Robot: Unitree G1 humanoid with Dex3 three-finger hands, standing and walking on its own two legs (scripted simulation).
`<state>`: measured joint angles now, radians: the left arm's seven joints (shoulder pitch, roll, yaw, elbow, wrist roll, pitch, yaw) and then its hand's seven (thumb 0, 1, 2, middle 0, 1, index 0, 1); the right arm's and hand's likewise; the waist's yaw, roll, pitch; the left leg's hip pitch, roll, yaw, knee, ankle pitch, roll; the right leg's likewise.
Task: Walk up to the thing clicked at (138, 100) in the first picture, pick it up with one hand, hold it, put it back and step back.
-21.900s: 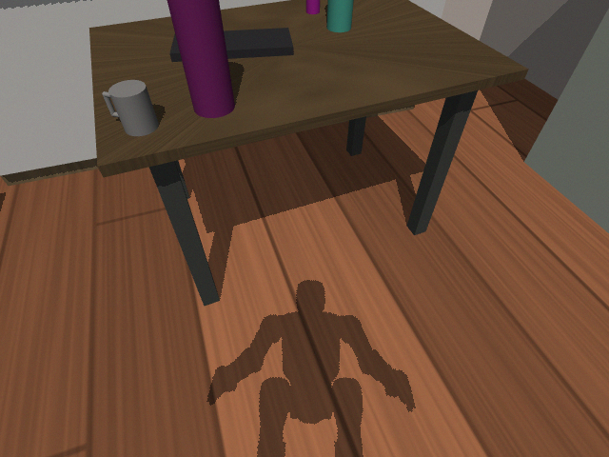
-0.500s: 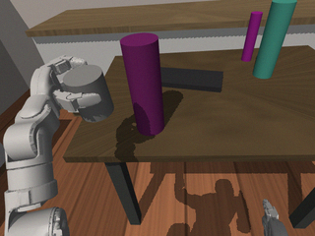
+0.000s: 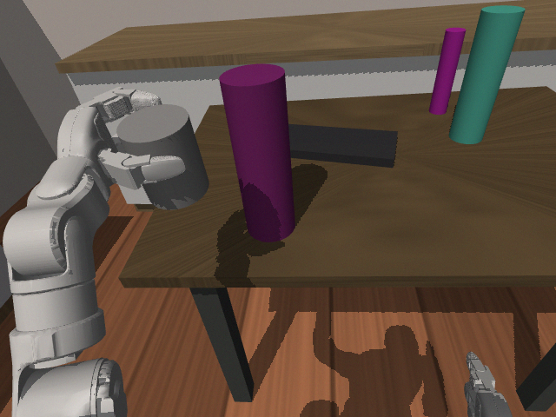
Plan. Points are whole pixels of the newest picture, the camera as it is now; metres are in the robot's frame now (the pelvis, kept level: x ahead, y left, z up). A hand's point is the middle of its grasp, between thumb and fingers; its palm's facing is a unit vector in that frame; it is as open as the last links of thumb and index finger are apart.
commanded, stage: hold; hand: left
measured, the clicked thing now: (159, 153) +0.35 +0.16 +0.28
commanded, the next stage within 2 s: none
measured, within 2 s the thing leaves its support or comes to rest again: neither
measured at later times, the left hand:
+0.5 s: hand (140, 144) +0.33 +0.17 +0.30, palm faces +0.17 -0.99 +0.01, open 11.2 cm
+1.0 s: hand (146, 144) +0.34 +0.17 +0.30, palm faces +0.17 -0.99 +0.00, open 11.2 cm
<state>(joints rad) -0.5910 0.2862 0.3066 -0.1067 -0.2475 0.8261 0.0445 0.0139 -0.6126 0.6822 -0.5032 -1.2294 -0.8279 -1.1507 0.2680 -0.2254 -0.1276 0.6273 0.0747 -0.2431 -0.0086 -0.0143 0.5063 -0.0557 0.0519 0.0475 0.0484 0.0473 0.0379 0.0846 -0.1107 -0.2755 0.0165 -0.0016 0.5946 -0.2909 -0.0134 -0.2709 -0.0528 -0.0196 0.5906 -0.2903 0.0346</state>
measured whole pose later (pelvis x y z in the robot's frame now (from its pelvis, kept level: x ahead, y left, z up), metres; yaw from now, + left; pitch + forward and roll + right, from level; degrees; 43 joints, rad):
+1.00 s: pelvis -0.01 +0.00 +0.00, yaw +0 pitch -2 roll +0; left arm -0.62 0.30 0.30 -0.03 -0.24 0.81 0.05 0.02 -0.61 0.70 -0.49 -1.30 -0.80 -1.19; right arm 0.28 -0.22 -0.10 0.62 0.08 -0.28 -0.02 -0.01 0.50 -0.06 0.05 0.05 0.05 0.05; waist 0.04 0.08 -0.11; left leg -0.29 0.02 0.00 0.59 -0.27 -0.02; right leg -0.29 -0.05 -0.02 0.59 -0.27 0.03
